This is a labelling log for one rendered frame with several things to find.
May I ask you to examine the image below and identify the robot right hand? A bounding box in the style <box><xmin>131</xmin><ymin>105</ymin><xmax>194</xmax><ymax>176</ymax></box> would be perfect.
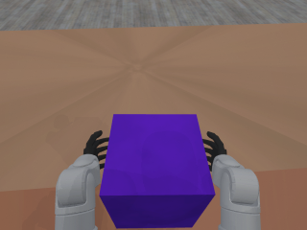
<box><xmin>202</xmin><ymin>131</ymin><xmax>227</xmax><ymax>172</ymax></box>

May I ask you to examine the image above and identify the carton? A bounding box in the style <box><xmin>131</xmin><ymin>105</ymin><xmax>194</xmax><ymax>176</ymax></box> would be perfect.
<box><xmin>99</xmin><ymin>114</ymin><xmax>215</xmax><ymax>229</ymax></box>

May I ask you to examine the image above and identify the robot left forearm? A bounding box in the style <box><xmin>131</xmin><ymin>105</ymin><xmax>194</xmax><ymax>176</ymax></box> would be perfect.
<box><xmin>55</xmin><ymin>153</ymin><xmax>101</xmax><ymax>230</ymax></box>

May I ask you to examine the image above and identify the robot left hand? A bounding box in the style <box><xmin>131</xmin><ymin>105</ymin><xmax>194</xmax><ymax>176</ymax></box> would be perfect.
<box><xmin>83</xmin><ymin>130</ymin><xmax>109</xmax><ymax>169</ymax></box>

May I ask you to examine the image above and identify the robot right forearm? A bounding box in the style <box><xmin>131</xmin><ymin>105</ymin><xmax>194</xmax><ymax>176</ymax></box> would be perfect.
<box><xmin>211</xmin><ymin>154</ymin><xmax>261</xmax><ymax>230</ymax></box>

